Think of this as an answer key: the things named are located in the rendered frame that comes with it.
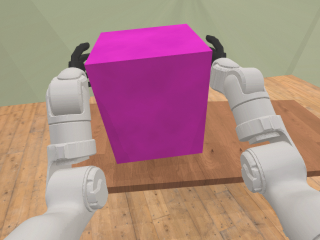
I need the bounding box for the right robot hand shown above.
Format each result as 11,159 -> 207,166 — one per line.
206,35 -> 226,67

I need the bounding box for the robot right forearm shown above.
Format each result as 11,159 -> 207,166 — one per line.
209,57 -> 307,180

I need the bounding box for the carton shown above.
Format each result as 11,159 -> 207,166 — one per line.
84,24 -> 213,164

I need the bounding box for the table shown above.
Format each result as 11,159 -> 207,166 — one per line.
71,100 -> 320,237

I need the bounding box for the left robot upper arm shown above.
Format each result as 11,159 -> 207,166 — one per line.
3,165 -> 109,240

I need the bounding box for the right robot upper arm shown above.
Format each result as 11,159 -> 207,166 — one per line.
240,141 -> 320,240

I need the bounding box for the left robot hand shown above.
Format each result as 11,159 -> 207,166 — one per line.
68,42 -> 91,87

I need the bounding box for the robot left forearm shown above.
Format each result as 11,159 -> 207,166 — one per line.
45,67 -> 97,206

